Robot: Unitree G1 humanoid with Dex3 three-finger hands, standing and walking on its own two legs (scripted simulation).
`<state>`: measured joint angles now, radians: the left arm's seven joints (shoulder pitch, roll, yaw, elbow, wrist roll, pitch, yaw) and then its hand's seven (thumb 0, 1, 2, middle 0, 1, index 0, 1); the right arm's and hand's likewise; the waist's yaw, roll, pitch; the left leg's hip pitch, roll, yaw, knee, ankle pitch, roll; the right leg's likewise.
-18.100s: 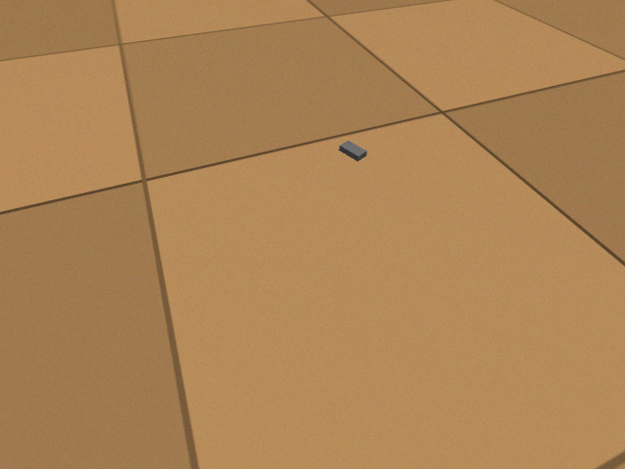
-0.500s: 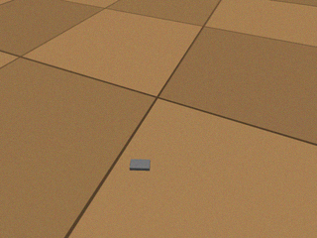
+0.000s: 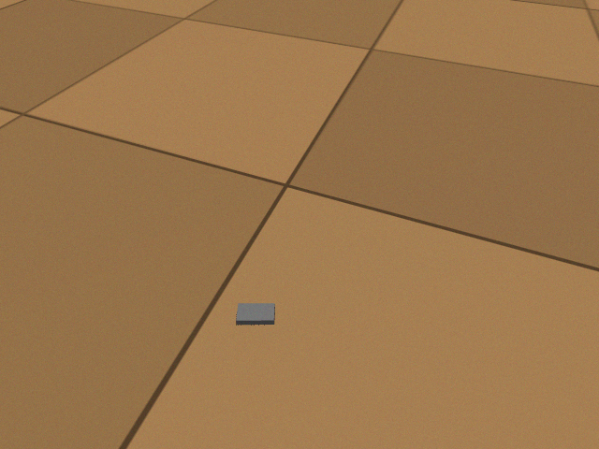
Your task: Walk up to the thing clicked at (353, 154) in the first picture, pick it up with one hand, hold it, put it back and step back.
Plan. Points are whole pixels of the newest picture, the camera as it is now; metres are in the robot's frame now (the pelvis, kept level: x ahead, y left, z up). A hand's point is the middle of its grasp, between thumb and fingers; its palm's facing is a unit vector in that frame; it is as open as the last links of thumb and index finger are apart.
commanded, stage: stand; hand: left
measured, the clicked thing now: (256, 313) +0.72 +0.17 -0.77
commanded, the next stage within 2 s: walk up in 0.26 s
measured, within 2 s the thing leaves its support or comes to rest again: neither
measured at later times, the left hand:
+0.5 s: hand out of the picture +0.06 +0.30 -0.16, palm faces +0.06 -0.93 -0.35, open 7.3 cm
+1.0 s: hand (135, 366) +0.30 +0.29 -0.15, palm faces -0.07 -0.92 -0.39, open 7.4 cm
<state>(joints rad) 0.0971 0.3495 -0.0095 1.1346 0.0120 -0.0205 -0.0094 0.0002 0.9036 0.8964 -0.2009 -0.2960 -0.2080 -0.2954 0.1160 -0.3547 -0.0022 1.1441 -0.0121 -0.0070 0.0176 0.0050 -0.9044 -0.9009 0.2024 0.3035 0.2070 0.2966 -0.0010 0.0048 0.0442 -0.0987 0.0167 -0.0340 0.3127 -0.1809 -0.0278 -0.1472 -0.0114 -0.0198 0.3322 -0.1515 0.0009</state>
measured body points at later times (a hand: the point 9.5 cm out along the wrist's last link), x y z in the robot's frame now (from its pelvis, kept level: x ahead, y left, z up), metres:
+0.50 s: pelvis +0.04 +0.02 -0.01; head +0.04 +0.03 +0.44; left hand +0.05 +0.34 -0.13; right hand +0.11 -0.30 -0.12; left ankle +0.06 +0.15 -0.73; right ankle +0.02 -0.12 -0.75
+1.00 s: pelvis +0.20 +0.01 -0.03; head +0.22 -0.01 +0.42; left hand +0.30 +0.33 -0.13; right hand +0.21 -0.31 -0.16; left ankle +0.10 +0.16 -0.74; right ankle +0.29 -0.11 -0.75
